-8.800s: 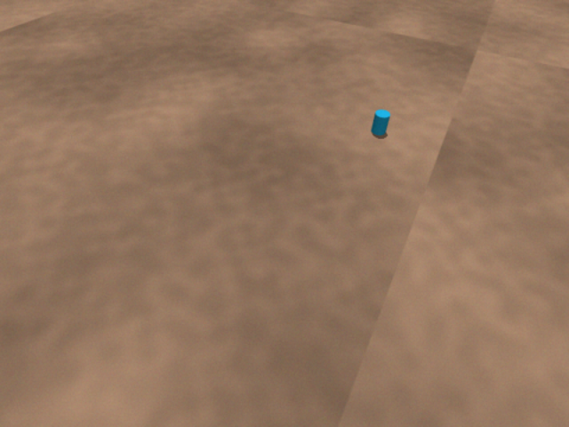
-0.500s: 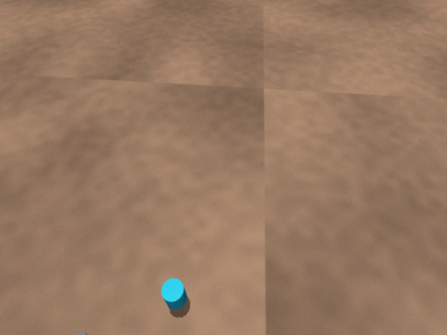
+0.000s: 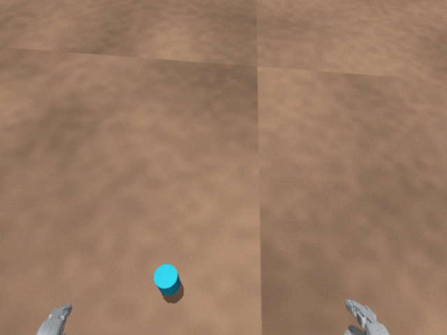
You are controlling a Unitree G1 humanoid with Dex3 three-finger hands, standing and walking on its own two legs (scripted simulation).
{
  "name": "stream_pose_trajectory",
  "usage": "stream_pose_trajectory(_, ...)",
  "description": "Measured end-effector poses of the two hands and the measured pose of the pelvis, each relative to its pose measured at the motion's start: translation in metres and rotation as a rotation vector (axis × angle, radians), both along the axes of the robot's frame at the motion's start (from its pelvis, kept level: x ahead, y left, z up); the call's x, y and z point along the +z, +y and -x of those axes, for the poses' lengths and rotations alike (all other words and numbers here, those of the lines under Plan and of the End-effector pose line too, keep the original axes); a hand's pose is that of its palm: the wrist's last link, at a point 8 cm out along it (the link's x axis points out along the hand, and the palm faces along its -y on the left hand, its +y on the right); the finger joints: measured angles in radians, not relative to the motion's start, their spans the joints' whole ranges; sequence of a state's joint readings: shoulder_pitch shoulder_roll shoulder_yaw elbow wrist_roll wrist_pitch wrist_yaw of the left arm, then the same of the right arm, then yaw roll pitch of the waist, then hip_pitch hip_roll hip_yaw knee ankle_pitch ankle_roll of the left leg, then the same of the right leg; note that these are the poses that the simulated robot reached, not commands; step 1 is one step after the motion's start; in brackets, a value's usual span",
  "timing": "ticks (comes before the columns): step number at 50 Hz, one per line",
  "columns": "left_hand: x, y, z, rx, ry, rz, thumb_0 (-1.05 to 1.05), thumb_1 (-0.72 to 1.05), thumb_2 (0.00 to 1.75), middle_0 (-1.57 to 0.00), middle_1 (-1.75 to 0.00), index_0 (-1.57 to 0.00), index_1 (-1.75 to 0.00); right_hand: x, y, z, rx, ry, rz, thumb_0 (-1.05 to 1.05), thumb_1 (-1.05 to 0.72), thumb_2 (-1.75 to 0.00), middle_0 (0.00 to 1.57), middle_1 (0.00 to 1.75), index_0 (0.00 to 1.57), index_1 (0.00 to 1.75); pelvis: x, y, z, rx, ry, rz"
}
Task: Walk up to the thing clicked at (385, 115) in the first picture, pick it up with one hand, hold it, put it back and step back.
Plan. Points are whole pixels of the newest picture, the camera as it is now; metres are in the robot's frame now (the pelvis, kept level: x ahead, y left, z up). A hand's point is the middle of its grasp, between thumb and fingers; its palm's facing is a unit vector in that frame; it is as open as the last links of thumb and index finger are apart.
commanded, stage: go down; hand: left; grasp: from the side
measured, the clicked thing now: (167, 280) +0.39 +0.19 -0.67
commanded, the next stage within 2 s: none
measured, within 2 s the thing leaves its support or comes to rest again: neither
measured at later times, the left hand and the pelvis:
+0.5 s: hand out of the picture +0.13 +0.27 -0.16, palm faces +0.07 -0.94 -0.35, open 17.3 cm; pelvis -0.01 +0.00 -0.05, yaw +1 degrees
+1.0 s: hand (82, 308) +0.23 +0.33 -0.27, palm faces +0.12 -0.96 -0.24, open 17.1 cm; pelvis -0.07 +0.00 -0.19, yaw -1 degrees
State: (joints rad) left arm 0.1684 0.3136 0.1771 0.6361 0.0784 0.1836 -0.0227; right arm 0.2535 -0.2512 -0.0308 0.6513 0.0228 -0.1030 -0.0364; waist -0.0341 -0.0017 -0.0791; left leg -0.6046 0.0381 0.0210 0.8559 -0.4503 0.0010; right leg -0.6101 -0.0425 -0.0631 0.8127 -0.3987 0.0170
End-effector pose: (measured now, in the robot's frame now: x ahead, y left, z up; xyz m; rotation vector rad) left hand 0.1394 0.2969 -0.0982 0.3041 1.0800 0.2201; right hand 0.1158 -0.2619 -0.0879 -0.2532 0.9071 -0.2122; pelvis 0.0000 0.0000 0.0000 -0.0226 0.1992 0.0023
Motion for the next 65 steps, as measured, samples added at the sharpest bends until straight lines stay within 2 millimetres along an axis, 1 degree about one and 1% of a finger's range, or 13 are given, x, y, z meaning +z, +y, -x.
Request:
stream_pose_trajectory(6, -0.006, 0.004, 0.004, -0.006, -0.012, 0.003, -0.01, -0.51, 0.15, -0.09, -0.18, -0.08, -0.19, -0.003, 0.006, -0.019, 0.026, -0.069, 0.017, 0.01, -0.85, -0.88, 0.20, 0.29, 0.20, 0.30, -0.013, 0.003, 0.000, 0.006, 0.028, 0.010)
stream_pose_trajectory(14, -0.011, 0.007, 0.010, 0.003, -0.027, -0.003, -0.01, -0.57, 0.11, -0.10, -0.15, -0.09, -0.16, -0.011, 0.017, -0.032, 0.055, -0.133, 0.018, 0.01, -0.85, -0.88, 0.20, 0.29, 0.20, 0.30, -0.028, 0.003, 0.003, 0.012, 0.064, 0.019)
stream_pose_trajectory(23, -0.022, 0.012, 0.019, 0.025, -0.052, -0.002, -0.01, -0.57, 0.09, -0.09, -0.12, -0.09, -0.13, -0.025, 0.020, -0.031, 0.072, -0.156, 0.023, 0.01, -0.86, -0.89, 0.20, 0.30, 0.20, 0.30, -0.044, 0.001, 0.012, 0.016, 0.097, 0.026)
stream_pose_trajectory(28, -0.036, 0.022, 0.019, 0.034, -0.085, 0.001, -0.01, -0.56, 0.09, -0.09, -0.11, -0.09, -0.11, -0.039, 0.016, -0.025, 0.089, -0.148, 0.039, 0.01, -0.87, -0.89, 0.20, 0.30, 0.20, 0.30, -0.057, -0.001, 0.019, 0.017, 0.126, 0.028)
stream_pose_trajectory(31, -0.053, 0.033, 0.010, 0.043, -0.136, 0.013, -0.01, -0.56, 0.08, -0.09, -0.10, -0.09, -0.11, -0.054, 0.012, -0.021, 0.105, -0.136, 0.054, 0.01, -0.89, -0.89, 0.20, 0.30, 0.20, 0.30, -0.072, -0.002, 0.026, 0.014, 0.160, 0.026)
stream_pose_trajectory(34, -0.072, 0.045, -0.006, 0.033, -0.220, 0.035, -0.01, -0.56, 0.06, -0.09, -0.09, -0.09, -0.09, -0.075, 0.005, -0.017, 0.123, -0.120, 0.071, 0.01, -0.90, -0.90, 0.20, 0.30, 0.20, 0.30, -0.093, -0.002, 0.033, 0.011, 0.205, 0.024)
stream_pose_trajectory(40, -0.106, 0.057, -0.048, -0.048, -0.411, 0.066, -0.01, -0.54, 0.06, -0.09, -0.10, -0.09, -0.10, -0.128, -0.005, -0.004, 0.135, -0.051, 0.101, 0.01, -0.92, -0.90, 0.20, 0.30, 0.20, 0.30, -0.139, -0.001, 0.047, 0.007, 0.282, 0.025)
stream_pose_trajectory(43, -0.120, 0.062, -0.063, -0.070, -0.471, 0.069, -0.01, -0.53, 0.08, -0.09, -0.11, -0.08, -0.11, -0.154, -0.007, 0.005, 0.130, -0.006, 0.098, 0.01, -0.92, -0.90, 0.20, 0.29, 0.20, 0.30, -0.159, 0.000, 0.053, 0.001, 0.308, 0.027)
stream_pose_trajectory(46, -0.133, 0.068, -0.069, -0.074, -0.502, 0.069, -0.01, -0.52, 0.09, -0.09, -0.12, -0.08, -0.12, -0.177, -0.007, 0.015, 0.122, 0.038, 0.085, 0.01, -0.92, -0.90, 0.20, 0.29, 0.20, 0.30, -0.175, 0.000, 0.059, -0.003, 0.329, 0.029)
stream_pose_trajectory(49, -0.145, 0.075, -0.071, -0.072, -0.528, 0.067, -0.01, -0.51, 0.11, -0.08, -0.13, -0.07, -0.14, -0.198, -0.005, 0.026, 0.123, 0.080, 0.071, 0.01, -0.91, -0.90, 0.20, 0.29, 0.20, 0.30, -0.189, -0.001, 0.064, -0.004, 0.348, 0.029)
stream_pose_trajectory(55, -0.163, 0.088, -0.078, -0.075, -0.614, 0.060, -0.01, -0.47, 0.13, -0.07, -0.14, -0.07, -0.15, -0.234, -0.006, 0.042, 0.147, 0.146, 0.067, 0.01, -0.90, -0.90, 0.20, 0.29, 0.20, 0.30, -0.217, -0.003, 0.075, -0.002, 0.374, 0.031)
stream_pose_trajectory(60, -0.177, 0.094, -0.091, -0.093, -0.674, 0.075, -0.01, -0.44, 0.13, -0.06, -0.14, -0.06, -0.14, -0.256, -0.010, 0.049, 0.162, 0.167, 0.085, 0.01, -0.90, -0.90, 0.20, 0.29, 0.20, 0.30, -0.239, -0.005, 0.082, -0.004, 0.388, 0.037)
stream_pose_trajectory(65, -0.189, 0.098, -0.102, -0.107, -0.717, 0.093, -0.01, -0.42, 0.12, -0.06, -0.13, -0.06, -0.13, -0.270, -0.016, 0.055, 0.165, 0.175, 0.108, 0.01, -0.90, -0.90, 0.20, 0.29, 0.20, 0.30, -0.257, -0.005, 0.088, -0.010, 0.391, 0.043)
